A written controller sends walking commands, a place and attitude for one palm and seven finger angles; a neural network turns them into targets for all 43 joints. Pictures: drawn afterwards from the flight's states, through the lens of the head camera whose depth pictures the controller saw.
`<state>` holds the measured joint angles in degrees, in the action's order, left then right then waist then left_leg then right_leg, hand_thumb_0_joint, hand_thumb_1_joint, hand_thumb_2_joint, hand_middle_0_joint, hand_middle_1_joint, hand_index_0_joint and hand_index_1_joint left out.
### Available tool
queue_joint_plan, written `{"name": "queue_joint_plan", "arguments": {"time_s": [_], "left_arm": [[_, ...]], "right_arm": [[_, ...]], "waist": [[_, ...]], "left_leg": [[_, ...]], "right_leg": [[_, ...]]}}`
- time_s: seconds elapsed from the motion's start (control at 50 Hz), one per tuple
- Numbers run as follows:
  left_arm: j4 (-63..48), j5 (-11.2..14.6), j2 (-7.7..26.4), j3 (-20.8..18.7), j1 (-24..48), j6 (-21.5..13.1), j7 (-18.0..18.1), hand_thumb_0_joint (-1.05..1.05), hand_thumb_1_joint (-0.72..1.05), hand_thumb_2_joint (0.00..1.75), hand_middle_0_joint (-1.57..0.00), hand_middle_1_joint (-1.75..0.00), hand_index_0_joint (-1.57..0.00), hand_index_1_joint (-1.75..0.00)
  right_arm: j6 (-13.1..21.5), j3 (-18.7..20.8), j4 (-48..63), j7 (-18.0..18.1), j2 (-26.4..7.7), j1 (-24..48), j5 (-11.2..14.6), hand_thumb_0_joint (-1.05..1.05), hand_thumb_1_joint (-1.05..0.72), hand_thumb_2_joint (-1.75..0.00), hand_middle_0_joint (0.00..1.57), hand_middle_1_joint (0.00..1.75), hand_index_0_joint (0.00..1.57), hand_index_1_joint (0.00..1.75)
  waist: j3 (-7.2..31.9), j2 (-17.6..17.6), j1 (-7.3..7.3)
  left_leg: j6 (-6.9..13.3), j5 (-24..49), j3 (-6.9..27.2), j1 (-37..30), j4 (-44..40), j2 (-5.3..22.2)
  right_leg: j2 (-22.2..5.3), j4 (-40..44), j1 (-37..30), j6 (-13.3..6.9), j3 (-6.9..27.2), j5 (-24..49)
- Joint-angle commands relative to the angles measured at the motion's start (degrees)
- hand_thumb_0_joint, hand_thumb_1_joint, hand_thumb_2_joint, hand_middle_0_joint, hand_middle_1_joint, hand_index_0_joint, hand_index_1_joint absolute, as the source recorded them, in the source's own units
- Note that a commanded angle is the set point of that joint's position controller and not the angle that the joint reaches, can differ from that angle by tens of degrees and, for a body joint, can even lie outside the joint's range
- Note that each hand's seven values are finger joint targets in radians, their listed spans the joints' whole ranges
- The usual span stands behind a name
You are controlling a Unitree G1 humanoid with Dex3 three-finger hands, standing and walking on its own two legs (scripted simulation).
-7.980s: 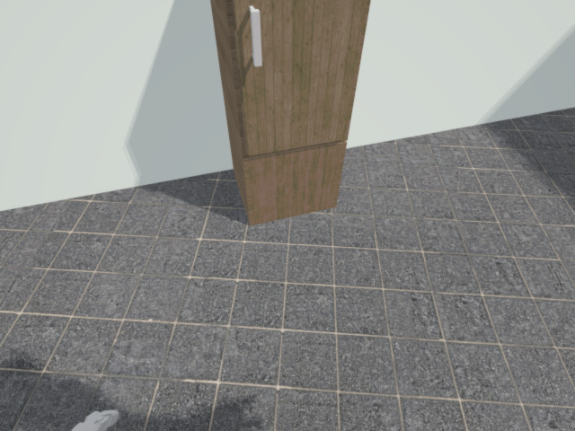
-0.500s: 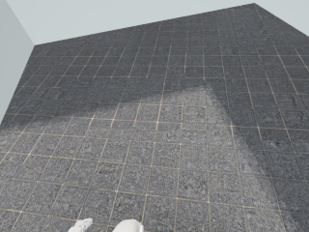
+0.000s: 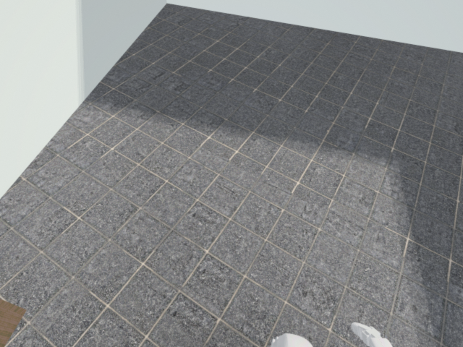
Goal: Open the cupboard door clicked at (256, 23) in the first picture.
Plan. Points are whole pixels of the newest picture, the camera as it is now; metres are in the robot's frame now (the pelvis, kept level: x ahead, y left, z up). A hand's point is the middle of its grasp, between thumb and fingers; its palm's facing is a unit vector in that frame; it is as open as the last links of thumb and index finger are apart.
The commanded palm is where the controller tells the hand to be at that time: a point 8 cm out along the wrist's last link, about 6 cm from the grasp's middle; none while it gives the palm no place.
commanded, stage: turn to face it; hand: left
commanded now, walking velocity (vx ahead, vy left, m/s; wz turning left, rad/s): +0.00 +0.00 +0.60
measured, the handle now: out of the picture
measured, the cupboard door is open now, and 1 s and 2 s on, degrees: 0 0 0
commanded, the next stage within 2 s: none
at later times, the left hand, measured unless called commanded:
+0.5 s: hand out of the picture +0.05 +0.16 -0.13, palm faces +0.27 -0.91 -0.30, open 7.4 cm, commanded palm none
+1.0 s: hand out of the picture -0.12 +0.21 -0.17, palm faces +0.59 -0.77 -0.24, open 7.4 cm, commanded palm none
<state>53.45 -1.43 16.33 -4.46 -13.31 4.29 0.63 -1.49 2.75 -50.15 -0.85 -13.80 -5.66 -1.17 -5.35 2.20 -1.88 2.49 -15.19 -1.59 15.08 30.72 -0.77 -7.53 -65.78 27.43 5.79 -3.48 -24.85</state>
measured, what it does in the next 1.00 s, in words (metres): steps on the spot, turning left: right foot, then left foot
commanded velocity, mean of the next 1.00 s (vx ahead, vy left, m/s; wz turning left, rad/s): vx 0.00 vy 0.00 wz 0.60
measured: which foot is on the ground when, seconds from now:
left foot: down 0.00-0.32, up 0.34-0.78, down 0.80-1.00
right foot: up 0.00-0.30, down 0.32-0.80, up 0.82-1.00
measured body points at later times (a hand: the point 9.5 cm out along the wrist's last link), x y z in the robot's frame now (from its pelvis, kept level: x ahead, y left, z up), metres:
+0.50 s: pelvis +0.00 -0.06 +0.01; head +0.03 -0.09 +0.45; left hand +0.04 +0.21 -0.10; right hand +0.10 -0.31 -0.16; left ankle -0.05 +0.08 -0.64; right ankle +0.03 -0.15 -0.74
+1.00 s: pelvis -0.05 +0.00 +0.00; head -0.04 +0.04 +0.45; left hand -0.15 +0.25 -0.15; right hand +0.19 -0.16 -0.11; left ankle -0.07 +0.07 -0.74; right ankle +0.04 -0.15 -0.64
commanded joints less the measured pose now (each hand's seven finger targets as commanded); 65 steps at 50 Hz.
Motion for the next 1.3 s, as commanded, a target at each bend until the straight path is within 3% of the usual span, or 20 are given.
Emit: {"name": "queue_joint_plan", "arguments": {"time_s": [0.0, 0.16, 0.22, 0.26, 0.28, 0.3, 0.32, 0.38, 0.42, 0.64, 0.7, 0.74, 0.76, 0.78, 0.8, 0.86, 0.92, 1.08, 1.2, 1.28], "left_arm": [[-5.46, 0.27, 4.51, -0.67, 0.99, -2.11, -0.03, 0.0, 0.9, 0.9, -0.2, -0.3, -0.2, -0.3], [-9.08, 0.84, 2.77, -0.11, 6.35, -2.75, 0.49, 0.0, 0.9, 0.9, -0.2, -0.3, -0.2, -0.3], [-8.84, 1.27, 2.58, 0.0, 3.58, -3.3, 0.63, 0.0, 0.9, 0.9, -0.2, -0.3, -0.2, -0.3], [-7.93, 1.32, 3.58, -0.45, -0.68, -4.07, 0.87, 0.0, 0.9, 0.9, -0.2, -0.3, -0.2, -0.3], [-7.67, 0.8, 6.92, -1.08, -2.6, -4.83, 1.19, 0.0, 0.9, 0.9, -0.2, -0.3, -0.2, -0.3], [-8.08, -0.18, 12.91, -2.15, -2.87, -5.23, 1.65, 0.0, 0.9, 0.9, -0.2, -0.3, -0.2, -0.3], [-8.52, 0.31, 12.32, -1.72, -2.41, -4.66, 1.85, 0.0, 0.9, 0.9, -0.2, -0.3, -0.2, -0.3], [-10.02, 0.65, 5.86, 0.01, 6.71, -4.74, 1.48, 0.0, 0.9, 0.9, -0.2, -0.3, -0.2, -0.3], [-9.88, 0.52, 4.35, 0.42, 6.18, -5.03, 1.37, 0.0, 0.9, 0.9, -0.2, -0.3, -0.2, -0.3], [-5.89, -0.38, 8.1, -1.0, -2.29, -4.23, 1.23, 0.0, 0.9, 0.9, -0.2, -0.3, -0.2, -0.3], [-5.23, -0.45, 8.82, -1.5, -1.88, -3.87, 1.08, 0.0, 0.9, 0.9, -0.2, -0.3, -0.2, -0.3], [-5.17, 0.22, 8.75, -1.7, -1.22, -3.45, 0.81, 0.0, 0.9, 0.9, -0.2, -0.3, -0.2, -0.3], [-5.75, 0.68, 7.04, -1.45, -1.79, -3.13, 0.62, 0.0, 0.9, 0.9, -0.2, -0.3, -0.2, -0.3], [-8.33, 1.04, 2.82, -0.39, 0.14, -3.03, 0.11, 0.0, 0.9, 0.9, -0.2, -0.3, -0.2, -0.3], [-9.82, 0.41, 3.71, 0.28, 4.49, -2.43, 0.49, 0.0, 0.9, 0.9, -0.2, -0.3, -0.2, -0.3], [-7.38, 0.49, 4.04, -0.52, 5.66, -2.24, 0.45, 0.0, 0.9, 0.9, -0.2, -0.3, -0.2, -0.3], [-5.29, 0.41, 4.36, -0.73, 2.14, -2.24, -0.16, 0.0, 0.9, 0.9, -0.2, -0.3, -0.2, -0.3], [-6.5, 0.32, 4.68, -0.95, 5.36, -1.98, 0.5, 0.0, 0.9, 0.9, -0.2, -0.3, -0.2, -0.3], [-8.63, 0.71, 3.65, -0.48, 9.41, -2.55, 0.74, 0.0, 0.9, 0.9, -0.2, -0.3, -0.2, -0.3], [-8.92, 1.22, 2.47, 0.0, 7.57, -2.83, 1.03, 0.0, 0.9, 0.9, -0.2, -0.3, -0.2, -0.3]], "right_arm": [[0.64, 3.04, 3.14, 0.96, -11.59, -2.81, 0.39, 0.0, -0.9, -0.9, 0.2, 0.3, 0.2, 0.3], [0.13, 3.93, 2.54, 0.86, -11.72, -6.24, -0.17, 0.0, -0.9, -0.9, 0.2, 0.3, 0.2, 0.3], [-0.1, 4.23, 2.97, 0.85, -11.8, -4.97, -0.21, 0.0, -0.9, -0.9, 0.2, 0.3, 0.2, 0.3], [-0.19, 4.18, 3.47, 0.75, -10.61, -3.61, 0.29, 0.0, -0.9, -0.9, 0.2, 0.3, 0.2, 0.3], [-0.07, 3.85, 3.58, 0.43, -7.78, -4.88, 0.84, 0.0, -0.9, -0.9, 0.2, 0.3, 0.2, 0.3], [-0.02, 3.17, 5.03, 0.27, -3.86, -5.88, 0.98, 0.0, -0.9, -0.9, 0.2, 0.3, 0.2, 0.3], [-0.32, 3.94, 5.16, 0.45, -7.32, -4.7, 0.24, 0.0, -0.9, -0.9, 0.2, 0.3, 0.2, 0.3], [-1.86, 4.2, 0.95, -0.63, -6.46, -7.69, -0.25, 0.0, -0.9, -0.9, 0.2, 0.3, 0.2, 0.3], [-2.03, 3.87, 0.17, -1.11, -5.48, -8.74, -0.15, 0.0, -0.9, -0.9, 0.2, 0.3, 0.2, 0.3], [-1.75, 2.32, 2.04, -1.34, -3.89, 0.09, 0.45, 0.0, -0.9, -0.9, 0.2, 0.3, 0.2, 0.3], [-0.92, 2.01, 2.23, -1.13, -3.93, -1.1, 0.71, 0.0, -0.9, -0.9, 0.2, 0.3, 0.2, 0.3], [-0.27, 2.45, 1.52, -0.97, -5.72, -5.33, 0.44, 0.0, -0.9, -0.9, 0.2, 0.3, 0.2, 0.3], [0.37, 3.39, 0.82, -0.87, -9.72, -8.91, 0.29, 0.0, -0.9, -0.9, 0.2, 0.3, 0.2, 0.3], [0.78, 5.23, 0.71, -0.34, -16.57, -12.51, 0.13, 0.0, -0.9, -0.9, 0.2, 0.3, 0.2, 0.3], [0.25, 5.37, -0.92, 0.05, -18.01, -16.04, 0.61, 0.0, -0.9, -0.9, 0.2, 0.3, 0.2, 0.3], [0.62, 3.78, 0.85, 1.53, -12.77, -8.54, 0.19, 0.0, -0.9, -0.9, 0.2, 0.3, 0.2, 0.3], [1.02, 2.91, 2.45, 1.36, -11.04, -4.16, 0.36, 0.0, -0.9, -0.9, 0.2, 0.3, 0.2, 0.3], [0.71, 3.32, 1.58, 1.18, -10.82, -7.72, 0.28, 0.0, -0.9, -0.9, 0.2, 0.3, 0.2, 0.3], [0.45, 3.87, 0.73, 1.33, -10.91, -10.7, -0.13, 0.0, -0.9, -0.9, 0.2, 0.3, 0.2, 0.3], [-0.07, 4.16, 0.69, 1.32, -11.0, -10.1, -0.28, 0.0, -0.9, -0.9, 0.2, 0.3, 0.2, 0.3]], "waist": [[6.94, -9.65, 2.53], [7.58, -11.78, 4.13], [9.07, -12.39, 2.78], [10.59, -9.49, 0.22], [12.63, -0.89, -0.47], [12.08, 16.54, -0.86], [10.86, 11.12, -0.74], [4.61, 6.47, 3.91], [3.88, 7.66, 4.0], [4.44, 10.53, -0.71], [6.95, 11.23, -0.34], [9.72, 6.81, 2.21], [12.75, -2.71, 4.36], [13.07, -21.89, 6.74], [13.82, -16.69, 8.02], [9.03, -14.94, 5.29], [7.9, -9.94, 2.59], [5.41, -8.54, 3.6], [7.47, -9.97, 5.13], [9.86, -10.82, 4.29]], "left_leg": [[5.52, 19.91, 13.33, -5.83, -12.24, 12.51], [7.68, 20.66, 22.28, -5.96, -9.84, 12.55], [6.71, 24.3, 24.19, -2.63, -6.96, 10.95], [3.58, 18.97, 23.28, 3.3, -2.64, 7.75], [-0.16, 8.15, 19.12, 10.94, 4.2, 3.66], [-5.23, -16.02, 7.04, 22.2, 18.92, -5.02], [-4.91, -19.78, 7.68, 20.09, 29.94, -2.06], [-5.83, -8.28, 5.95, 18.66, 40.62, 0.95], [-6.73, -4.8, 3.96, 18.62, 40.65, 1.62], [-6.91, -9.79, -2.97, 12.1, 18.86, 2.92], [-5.74, -9.4, -4.53, 6.96, 10.25, 2.34], [-4.89, 1.05, -4.78, -2.41, -2.08, 1.89], [-2.62, 10.32, 2.75, -12.93, -8.17, 6.74], [5.11, 33.94, 24.49, -20.44, -9.89, 22.85], [9.16, 40.28, 23.47, -19.14, -8.52, 25.69], [7.3, 34.5, 17.11, -12.3, -8.83, 17.89], [5.05, 26.64, 13.06, -8.62, -11.05, 13.39], [5.9, 10.29, 21.32, -6.84, -15.12, 12.49], [8.1, 15.15, 27.89, -9.35, -12.55, 12.5], [7.77, 18.61, 30.23, -7.16, -10.62, 11.2]], "right_leg": [[0.77, 1.62, 2.9, 0.94, 2.62, 4.06], [4.15, 17.13, -1.13, 0.54, 3.35, -0.24], [6.53, 27.14, -9.23, -0.28, 2.54, 2.03], [5.97, 40.73, -19.92, -0.81, 2.36, 11.89], [-2.05, 48.15, -29.39, -2.7, 9.22, 13.39], [-18.79, 50.99, -33.52, -9.44, 26.13, 19.96], [-22.82, 49.81, -24.75, -13.92, 24.66, 23.54], [-11.99, 49.3, -16.98, -10.98, 10.53, 18.01], [-9.63, 48.08, -17.64, -9.61, 4.23, 23.98], [-13.74, 44.61, -22.16, -11.97, -1.49, 30.96], [-14.86, 40.45, -22.81, -11.35, -2.94, 33.14], [-13.38, 32.63, -19.36, -7.73, -6.81, 29.73], [-10.27, 21.91, -10.87, -4.47, -8.42, 21.56], [-1.53, 8.63, 7.06, 0.58, -8.38, -11.94], [-0.88, 1.88, 8.11, -0.05, -1.64, -14.42], [-1.1, -3.48, 8.52, -0.02, 2.85, -3.45], [0.03, -2.91, 5.17, 0.52, 2.65, 3.74], [1.51, 3.79, 5.46, 1.34, 4.83, 5.81], [3.88, 12.6, 3.55, 0.49, 5.5, 0.4], [6.48, 21.24, -3.67, -0.74, 5.36, -0.4]]}}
